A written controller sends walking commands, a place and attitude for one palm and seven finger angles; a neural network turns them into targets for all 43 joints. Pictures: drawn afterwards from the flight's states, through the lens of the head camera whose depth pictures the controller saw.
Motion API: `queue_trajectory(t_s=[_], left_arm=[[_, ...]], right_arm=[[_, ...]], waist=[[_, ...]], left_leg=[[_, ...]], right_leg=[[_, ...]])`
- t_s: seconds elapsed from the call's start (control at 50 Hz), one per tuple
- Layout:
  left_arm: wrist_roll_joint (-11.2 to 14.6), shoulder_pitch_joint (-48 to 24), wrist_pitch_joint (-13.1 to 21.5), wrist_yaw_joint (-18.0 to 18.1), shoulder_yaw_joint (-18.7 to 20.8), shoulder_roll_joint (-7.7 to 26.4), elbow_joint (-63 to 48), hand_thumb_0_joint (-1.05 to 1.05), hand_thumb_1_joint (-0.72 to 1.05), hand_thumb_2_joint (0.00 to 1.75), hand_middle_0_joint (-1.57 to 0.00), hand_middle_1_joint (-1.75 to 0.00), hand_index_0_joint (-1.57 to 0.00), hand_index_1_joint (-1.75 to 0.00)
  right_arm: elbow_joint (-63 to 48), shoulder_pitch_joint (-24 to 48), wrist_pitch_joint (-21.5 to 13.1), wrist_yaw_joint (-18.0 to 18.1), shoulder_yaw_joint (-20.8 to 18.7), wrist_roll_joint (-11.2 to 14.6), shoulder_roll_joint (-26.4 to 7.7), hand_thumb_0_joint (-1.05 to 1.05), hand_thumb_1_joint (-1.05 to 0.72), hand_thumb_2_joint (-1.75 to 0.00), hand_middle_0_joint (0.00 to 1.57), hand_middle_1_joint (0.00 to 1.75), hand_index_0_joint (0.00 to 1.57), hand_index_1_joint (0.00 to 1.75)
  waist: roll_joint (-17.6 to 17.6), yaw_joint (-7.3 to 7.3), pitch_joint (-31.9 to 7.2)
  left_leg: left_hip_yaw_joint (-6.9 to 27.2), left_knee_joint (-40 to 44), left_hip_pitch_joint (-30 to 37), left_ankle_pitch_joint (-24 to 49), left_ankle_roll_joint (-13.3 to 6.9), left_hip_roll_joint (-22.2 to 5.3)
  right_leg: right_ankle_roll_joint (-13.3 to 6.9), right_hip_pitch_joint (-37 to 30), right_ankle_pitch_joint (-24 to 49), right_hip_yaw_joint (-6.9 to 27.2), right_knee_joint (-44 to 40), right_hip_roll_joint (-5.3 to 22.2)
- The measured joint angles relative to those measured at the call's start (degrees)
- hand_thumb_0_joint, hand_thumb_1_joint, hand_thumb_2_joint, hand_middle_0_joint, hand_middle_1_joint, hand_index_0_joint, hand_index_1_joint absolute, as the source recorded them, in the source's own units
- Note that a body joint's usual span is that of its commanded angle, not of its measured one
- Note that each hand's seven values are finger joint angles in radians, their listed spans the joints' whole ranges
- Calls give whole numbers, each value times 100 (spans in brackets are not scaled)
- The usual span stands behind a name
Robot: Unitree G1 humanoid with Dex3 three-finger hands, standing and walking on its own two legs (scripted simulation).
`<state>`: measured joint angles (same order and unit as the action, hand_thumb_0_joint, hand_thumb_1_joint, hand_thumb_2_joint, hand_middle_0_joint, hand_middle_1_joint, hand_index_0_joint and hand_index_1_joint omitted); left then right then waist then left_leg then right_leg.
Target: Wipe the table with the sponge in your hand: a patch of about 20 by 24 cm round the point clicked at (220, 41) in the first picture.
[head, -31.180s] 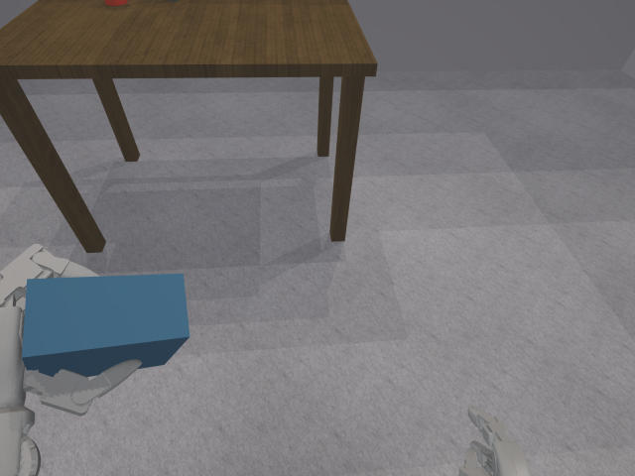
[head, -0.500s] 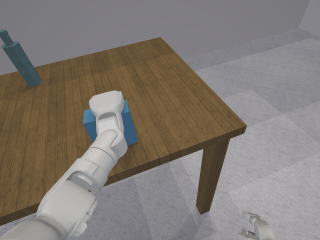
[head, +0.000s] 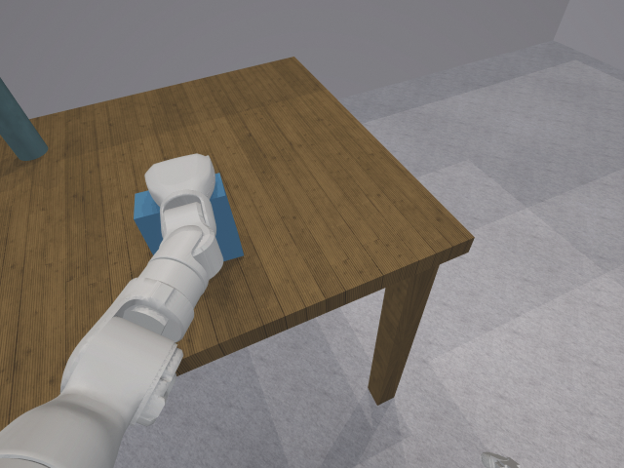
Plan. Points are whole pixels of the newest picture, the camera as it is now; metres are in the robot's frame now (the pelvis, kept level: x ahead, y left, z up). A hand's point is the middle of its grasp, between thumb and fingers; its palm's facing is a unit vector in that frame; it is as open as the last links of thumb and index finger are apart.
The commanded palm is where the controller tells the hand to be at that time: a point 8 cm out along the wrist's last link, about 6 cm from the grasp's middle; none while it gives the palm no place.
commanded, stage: wipe forward along the third lane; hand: left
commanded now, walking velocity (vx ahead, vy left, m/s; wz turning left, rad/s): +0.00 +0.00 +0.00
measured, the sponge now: (196, 235) +0.44 +0.18 +0.06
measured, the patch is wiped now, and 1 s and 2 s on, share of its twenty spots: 0.80 0.85 0.85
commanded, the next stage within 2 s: wipe back along the third lane in 0.72 s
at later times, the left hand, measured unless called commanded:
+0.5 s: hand (187, 186) +0.50 +0.19 +0.10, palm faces -0.08 -0.01 -1.00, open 10.4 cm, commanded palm +0.49 +0.20 +0.14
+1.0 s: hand (183, 176) +0.53 +0.21 +0.10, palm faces -0.06 +0.02 -1.00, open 10.4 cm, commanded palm +0.50 +0.20 +0.14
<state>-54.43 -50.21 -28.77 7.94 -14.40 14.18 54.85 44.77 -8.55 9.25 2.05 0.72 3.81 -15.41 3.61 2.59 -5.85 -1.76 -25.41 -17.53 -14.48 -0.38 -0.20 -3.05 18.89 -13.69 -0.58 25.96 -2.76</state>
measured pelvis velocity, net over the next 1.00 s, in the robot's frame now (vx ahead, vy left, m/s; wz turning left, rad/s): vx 0.02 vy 0.02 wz -0.01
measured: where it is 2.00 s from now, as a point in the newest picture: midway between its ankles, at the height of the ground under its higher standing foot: outside the picture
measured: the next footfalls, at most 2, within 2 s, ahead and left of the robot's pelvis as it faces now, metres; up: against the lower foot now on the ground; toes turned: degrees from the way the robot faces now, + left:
none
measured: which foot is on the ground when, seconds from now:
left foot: down 0.00-1.00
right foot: down 0.00-1.00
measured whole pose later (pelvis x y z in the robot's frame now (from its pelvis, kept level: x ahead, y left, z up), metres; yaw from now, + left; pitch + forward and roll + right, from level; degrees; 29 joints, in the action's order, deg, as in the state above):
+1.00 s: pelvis +0.02 +0.02 -0.01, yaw -1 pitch +15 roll -1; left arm -57.1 -63.7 -23.3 9.9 -11.8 20.9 69.6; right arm 46.8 -18.0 6.9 -0.5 -1.6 1.9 -15.6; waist 3.6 7.2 -7.9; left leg -2.0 -30.2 -27.7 -17.5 -2.0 -0.2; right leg -1.3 27.1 -14.3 -0.3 26.5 -2.7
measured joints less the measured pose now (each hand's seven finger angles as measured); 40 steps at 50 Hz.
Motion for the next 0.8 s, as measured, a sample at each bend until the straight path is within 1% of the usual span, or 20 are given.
queue_trajectory(t_s=[0.16, 0.28, 0.38, 0.5, 0.56, 0.66, 0.8], left_arm=[[-51, -325, 152, 39, -20, 20, 408, -1, -52, 103, -71, -131, -71, -132], [-44, -729, 221, 166, 50, 71, 840, -1, -52, 103, -71, -131, -71, -132], [-63, -1073, 224, 224, 220, 227, 1229, -1, -52, 103, -71, -131, -72, -132], [-157, -1347, 256, 179, 320, 409, 1536, 0, -52, 103, -71, -131, -72, -132], [-197, -1394, 337, 150, 419, 522, 1614, 0, -52, 103, -71, -131, -72, -131], [-250, -1486, 429, 119, 461, 645, 1730, 0, -52, 103, -71, -131, -72, -131], [-303, -1713, 498, 142, 547, 821, 1913, 0, -52, 103, -71, -131, -72, -131]], right_arm=[[52, -124, -66, -7, -41, -18, -22, 1, -90, -90, 20, 30, 20, 30], [144, -188, -186, -19, -44, -47, 14, 1, -90, -90, 20, 30, 20, 30], [201, -290, -258, -39, -23, -72, 57, 1, -90, -90, 20, 30, 20, 30], [252, -509, -301, -81, -62, -117, 29, 1, -90, -90, 20, 30, 20, 30], [266, -626, -305, -92, -83, -131, -3, 1, -90, -90, 20, 30, 20, 30], [287, -791, -321, -125, -121, -146, -45, 1, -90, -90, 20, 30, 20, 30], [283, -843, -366, -163, -147, -168, -62, 1, -90, -90, 20, 30, 20, 30]], waist=[[-13, 76, 1], [-20, 178, 27], [-50, 315, 24], [-36, 445, 2], [-21, 496, -31], [-26, 557, -65], [-33, 642, -60]], left_leg=[[32, -89, -179, -17, -58, 59], [44, -179, -394, -25, -95, 96], [28, -237, -568, -41, -110, 91], [10, -317, -748, -94, -124, 65], [-11, -344, -803, -129, -132, 46], [-16, -392, -882, -181, -139, 29], [-4, -476, -1044, -229, -149, 18]], right_leg=[[58, 136, -6, -33, 36, 61], [98, 334, -12, -47, 108, 100], [116, 497, -3, -32, 130, 97], [129, 644, 2, -14, 120, 71], [137, 688, 3, 8, 102, 52], [144, 744, -15, 15, 94, 35], [153, 874, -32, 2, 114, 25]])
